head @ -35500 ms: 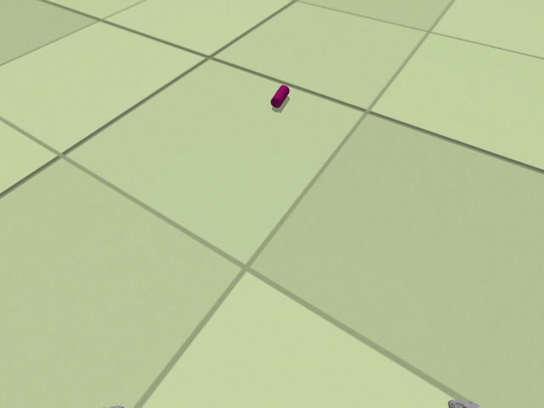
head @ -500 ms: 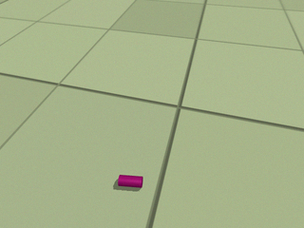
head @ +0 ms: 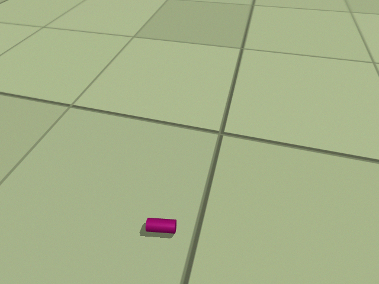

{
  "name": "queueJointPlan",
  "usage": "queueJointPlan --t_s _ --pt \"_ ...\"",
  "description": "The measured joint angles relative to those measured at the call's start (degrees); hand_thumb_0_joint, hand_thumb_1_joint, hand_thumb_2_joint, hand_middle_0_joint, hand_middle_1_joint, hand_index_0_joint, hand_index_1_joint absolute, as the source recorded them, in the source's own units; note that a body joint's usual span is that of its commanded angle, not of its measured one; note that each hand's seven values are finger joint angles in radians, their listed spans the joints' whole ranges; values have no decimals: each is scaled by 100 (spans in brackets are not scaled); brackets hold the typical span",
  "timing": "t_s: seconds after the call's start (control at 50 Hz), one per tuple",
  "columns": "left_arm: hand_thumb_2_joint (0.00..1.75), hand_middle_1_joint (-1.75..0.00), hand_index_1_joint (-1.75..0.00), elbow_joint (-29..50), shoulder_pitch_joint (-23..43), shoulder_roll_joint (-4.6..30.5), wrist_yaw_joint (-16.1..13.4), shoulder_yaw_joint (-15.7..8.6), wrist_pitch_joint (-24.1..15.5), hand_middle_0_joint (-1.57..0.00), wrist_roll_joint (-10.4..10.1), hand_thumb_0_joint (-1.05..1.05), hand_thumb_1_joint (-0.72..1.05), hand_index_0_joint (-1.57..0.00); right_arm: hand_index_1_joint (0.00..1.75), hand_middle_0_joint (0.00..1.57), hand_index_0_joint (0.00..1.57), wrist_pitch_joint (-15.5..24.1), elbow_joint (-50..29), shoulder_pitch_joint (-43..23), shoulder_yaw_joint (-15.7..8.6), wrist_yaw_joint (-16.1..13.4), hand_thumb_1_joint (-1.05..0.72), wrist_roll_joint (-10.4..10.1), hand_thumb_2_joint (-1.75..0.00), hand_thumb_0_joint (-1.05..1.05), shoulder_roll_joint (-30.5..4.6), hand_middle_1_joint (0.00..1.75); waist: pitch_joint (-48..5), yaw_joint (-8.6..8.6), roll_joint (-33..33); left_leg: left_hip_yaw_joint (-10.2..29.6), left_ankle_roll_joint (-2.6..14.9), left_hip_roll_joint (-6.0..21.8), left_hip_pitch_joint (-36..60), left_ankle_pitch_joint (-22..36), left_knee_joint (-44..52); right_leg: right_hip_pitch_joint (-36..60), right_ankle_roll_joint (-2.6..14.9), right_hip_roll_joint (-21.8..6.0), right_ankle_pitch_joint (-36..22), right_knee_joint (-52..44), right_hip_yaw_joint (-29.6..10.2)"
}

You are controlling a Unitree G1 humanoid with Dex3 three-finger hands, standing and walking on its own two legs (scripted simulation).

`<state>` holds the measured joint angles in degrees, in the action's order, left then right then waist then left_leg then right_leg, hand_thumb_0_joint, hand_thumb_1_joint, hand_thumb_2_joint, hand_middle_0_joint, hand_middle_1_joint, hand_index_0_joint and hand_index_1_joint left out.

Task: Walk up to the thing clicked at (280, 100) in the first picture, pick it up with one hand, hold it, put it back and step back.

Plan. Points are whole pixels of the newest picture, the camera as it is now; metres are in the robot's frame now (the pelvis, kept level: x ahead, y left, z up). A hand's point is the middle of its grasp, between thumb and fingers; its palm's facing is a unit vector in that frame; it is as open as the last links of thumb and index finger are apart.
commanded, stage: stand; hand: left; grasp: from above
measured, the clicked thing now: (161, 225) +0.49 +0.19 -0.75
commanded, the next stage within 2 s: step back in 1.36 s
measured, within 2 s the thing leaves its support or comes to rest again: neither
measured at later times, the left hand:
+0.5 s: hand out of the picture +0.08 +0.24 -0.16, palm faces +0.03 -0.94 -0.34, open 7.4 cm
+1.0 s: hand out of the picture +0.08 +0.24 -0.16, palm faces +0.02 -0.94 -0.34, open 7.4 cm
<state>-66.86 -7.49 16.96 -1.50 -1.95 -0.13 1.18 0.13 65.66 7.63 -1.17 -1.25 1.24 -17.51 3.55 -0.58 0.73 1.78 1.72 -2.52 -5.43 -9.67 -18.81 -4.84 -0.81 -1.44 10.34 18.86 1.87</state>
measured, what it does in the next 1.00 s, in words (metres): stands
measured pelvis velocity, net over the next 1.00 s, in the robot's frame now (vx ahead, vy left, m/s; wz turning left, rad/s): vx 0.01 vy -0.01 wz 0.00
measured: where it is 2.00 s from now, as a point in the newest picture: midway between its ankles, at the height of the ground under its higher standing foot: outside the picture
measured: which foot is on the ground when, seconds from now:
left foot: down 0.00-1.00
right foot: down 0.00-1.00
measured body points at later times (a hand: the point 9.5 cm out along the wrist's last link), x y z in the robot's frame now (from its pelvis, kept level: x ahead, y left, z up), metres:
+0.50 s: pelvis +0.01 +0.00 +0.00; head +0.02 -0.01 +0.45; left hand +0.08 +0.29 -0.13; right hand +0.09 -0.29 -0.14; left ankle +0.01 +0.10 -0.75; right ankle +0.00 -0.13 -0.75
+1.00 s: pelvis +0.01 -0.01 +0.00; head +0.02 -0.01 +0.45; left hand +0.08 +0.29 -0.13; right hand +0.08 -0.30 -0.14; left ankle +0.01 +0.10 -0.75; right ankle +0.00 -0.13 -0.75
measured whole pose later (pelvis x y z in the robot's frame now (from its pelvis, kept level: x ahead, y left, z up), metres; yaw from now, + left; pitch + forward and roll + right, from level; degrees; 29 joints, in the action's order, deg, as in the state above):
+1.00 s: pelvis +0.01 -0.01 +0.00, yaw +0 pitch -3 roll +0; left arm -66.5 -6.2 18.1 -0.6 -1.7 -0.5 0.5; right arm 0.7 65.7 6.5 -0.2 -0.8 0.8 -18.9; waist 3.2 -0.3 0.7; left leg 2.0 0.9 -1.7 -4.6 -9.8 -17.3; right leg -4.0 -0.1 -0.6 10.4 17.2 2.0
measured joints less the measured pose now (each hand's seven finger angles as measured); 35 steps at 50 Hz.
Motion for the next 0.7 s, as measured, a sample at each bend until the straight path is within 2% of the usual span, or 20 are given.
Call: queueJointPlan --t_s 0.7 --pt "90 -30 -30 33 203 68 66 14 -23 -21 -57 0 91 -20 30 20 20 64 12 -163 78 8 -91 -38 -90 1 -120 30 -55 20 21 17 -53 56 103 -41 132 106 50 57 34 -144 11"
